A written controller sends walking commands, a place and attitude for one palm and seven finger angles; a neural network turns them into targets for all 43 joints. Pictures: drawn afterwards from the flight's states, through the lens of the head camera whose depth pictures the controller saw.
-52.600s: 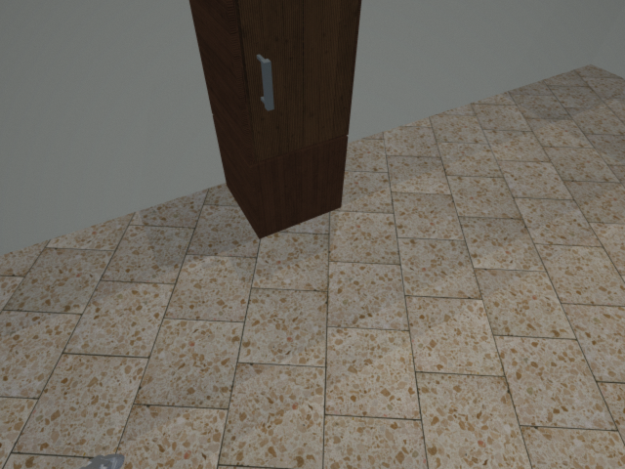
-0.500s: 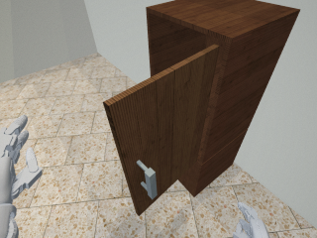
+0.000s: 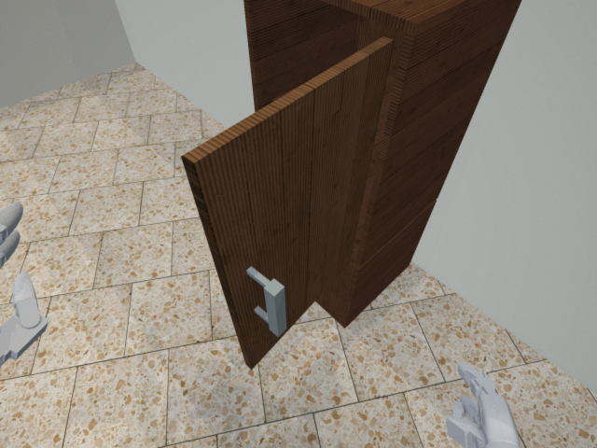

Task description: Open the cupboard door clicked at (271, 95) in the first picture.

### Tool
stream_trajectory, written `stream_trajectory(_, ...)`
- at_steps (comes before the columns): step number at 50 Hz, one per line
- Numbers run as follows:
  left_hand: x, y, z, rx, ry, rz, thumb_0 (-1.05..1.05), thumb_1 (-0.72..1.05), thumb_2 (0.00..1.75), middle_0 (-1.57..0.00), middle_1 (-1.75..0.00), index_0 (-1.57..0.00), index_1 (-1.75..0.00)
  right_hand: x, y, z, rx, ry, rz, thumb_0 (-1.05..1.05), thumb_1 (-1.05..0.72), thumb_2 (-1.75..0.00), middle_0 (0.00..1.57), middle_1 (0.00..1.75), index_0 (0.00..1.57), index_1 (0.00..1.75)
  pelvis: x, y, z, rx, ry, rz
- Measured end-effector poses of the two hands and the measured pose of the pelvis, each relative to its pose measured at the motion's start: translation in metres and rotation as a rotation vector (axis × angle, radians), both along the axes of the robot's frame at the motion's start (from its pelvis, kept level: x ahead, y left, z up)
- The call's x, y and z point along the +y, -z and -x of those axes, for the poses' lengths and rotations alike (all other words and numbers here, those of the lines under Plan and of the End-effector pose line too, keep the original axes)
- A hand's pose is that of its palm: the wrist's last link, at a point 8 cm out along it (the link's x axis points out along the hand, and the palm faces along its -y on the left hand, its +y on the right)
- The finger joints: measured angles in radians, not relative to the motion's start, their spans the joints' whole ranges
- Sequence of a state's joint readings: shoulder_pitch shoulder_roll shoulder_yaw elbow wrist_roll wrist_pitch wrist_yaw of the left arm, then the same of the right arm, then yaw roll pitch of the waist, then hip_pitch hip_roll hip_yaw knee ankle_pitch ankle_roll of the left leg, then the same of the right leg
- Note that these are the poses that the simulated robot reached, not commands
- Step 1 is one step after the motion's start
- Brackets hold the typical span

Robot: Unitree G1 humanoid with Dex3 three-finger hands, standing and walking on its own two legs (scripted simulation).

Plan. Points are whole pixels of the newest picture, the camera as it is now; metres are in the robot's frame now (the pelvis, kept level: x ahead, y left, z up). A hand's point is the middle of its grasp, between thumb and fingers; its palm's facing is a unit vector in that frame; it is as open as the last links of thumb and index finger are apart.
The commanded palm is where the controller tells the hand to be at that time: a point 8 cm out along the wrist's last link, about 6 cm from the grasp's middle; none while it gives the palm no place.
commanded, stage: step back with the hand held close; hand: left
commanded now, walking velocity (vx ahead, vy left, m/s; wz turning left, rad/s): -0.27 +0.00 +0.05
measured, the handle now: (266, 302) +0.34 +0.08 -0.06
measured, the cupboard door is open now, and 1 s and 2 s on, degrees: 96 96 96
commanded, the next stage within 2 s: stop stepping back and stand still in 1.10 s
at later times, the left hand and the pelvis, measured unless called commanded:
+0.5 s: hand out of the picture +0.12 +0.27 +0.16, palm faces +0.50 -0.70 -0.51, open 7.5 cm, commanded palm +0.05 +0.30 +0.18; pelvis -0.07 -0.01 -0.02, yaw +4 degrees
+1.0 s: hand out of the picture +0.06 +0.25 +0.16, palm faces +0.44 -0.78 -0.44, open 7.5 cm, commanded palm -0.01 +0.28 +0.18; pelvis -0.16 -0.02 -0.01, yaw -2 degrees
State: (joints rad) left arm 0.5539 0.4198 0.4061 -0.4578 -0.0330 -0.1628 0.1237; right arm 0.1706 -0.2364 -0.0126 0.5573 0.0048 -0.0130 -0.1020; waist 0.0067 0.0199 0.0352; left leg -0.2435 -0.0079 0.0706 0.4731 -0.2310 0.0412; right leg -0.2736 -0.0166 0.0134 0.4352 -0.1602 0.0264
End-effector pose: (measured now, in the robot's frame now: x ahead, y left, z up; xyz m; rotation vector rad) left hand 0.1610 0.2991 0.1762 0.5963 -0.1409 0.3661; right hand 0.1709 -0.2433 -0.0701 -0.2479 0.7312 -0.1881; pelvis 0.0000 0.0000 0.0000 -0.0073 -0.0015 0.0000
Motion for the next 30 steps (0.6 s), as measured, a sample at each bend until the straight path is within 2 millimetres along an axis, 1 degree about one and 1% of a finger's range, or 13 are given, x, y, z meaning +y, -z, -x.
stream_trajectory(5, 0.005, 0.001, 0.022, -0.043, -0.014, -0.008, 0.02, 0.88, 0.9, -0.22, -0.3, -0.21, -0.3, 0.008, 0.001, 0.019, -0.01, -0.022, 0.006, 0.01, -0.9, -0.9, 0.2, 0.3, 0.2, 0.3, 0.003, 0.004, 0.019, -0.009, -0.008, 0.0)
stream_trajectory(11, 0.007, 0.004, 0.047, -0.095, -0.041, -0.024, 0.02, 0.88, 0.9, -0.22, -0.3, -0.21, -0.3, 0.014, 0.009, 0.04, -0.018, -0.053, 0.003, 0.01, -0.9, -0.9, 0.2, 0.3, 0.2, 0.3, 0.002, 0.012, 0.037, -0.019, -0.02, 0.007)
stream_trajectory(14, 0.007, 0.006, 0.056, -0.12, -0.048, -0.01, 0.02, 0.88, 0.9, -0.22, -0.3, -0.21, -0.3, 0.016, 0.013, 0.05, -0.009, -0.062, 0.004, 0.01, -0.9, -0.9, 0.2, 0.3, 0.2, 0.3, 0.002, 0.015, 0.045, -0.019, -0.023, 0.011)
stream_trajectory(19, 0.006, 0.004, 0.064, -0.152, -0.031, -0.012, 0.02, 0.88, 0.9, -0.22, -0.3, -0.21, -0.3, 0.016, 0.015, 0.066, 0.002, -0.066, 0.011, 0.01, -0.9, -0.9, 0.2, 0.3, 0.2, 0.3, 0.002, 0.016, 0.056, -0.02, -0.039, 0.016)
stream_trajectory(22, 0.006, -0.001, 0.072, -0.169, -0.032, -0.056, 0.02, 0.88, 0.9, -0.22, -0.3, -0.21, -0.3, 0.015, 0.018, 0.072, 0.004, -0.077, 0.008, 0.01, -0.9, -0.9, 0.2, 0.3, 0.2, 0.3, -0.002, 0.018, 0.06, -0.021, -0.07, 0.02)
stream_trajectory(25, 0.005, -0.006, 0.082, -0.184, -0.043, -0.089, 0.02, 0.88, 0.9, -0.22, -0.3, -0.21, -0.3, 0.013, 0.021, 0.073, 0.0, -0.095, 0.0, 0.01, -0.9, -0.9, 0.2, 0.3, 0.2, 0.3, -0.007, 0.02, 0.065, -0.016, -0.068, 0.019)
stream_trajectory(30, -0.001, -0.002, 0.095, -0.169, -0.026, -0.041, 0.02, 0.88, 0.9, -0.22, -0.3, -0.21, -0.3, 0.009, 0.018, 0.076, 0.006, -0.103, 0.001, 0.01, -0.9, -0.9, 0.2, 0.3, 0.2, 0.3, -0.008, 0.017, 0.079, -0.008, -0.07, 0.018)
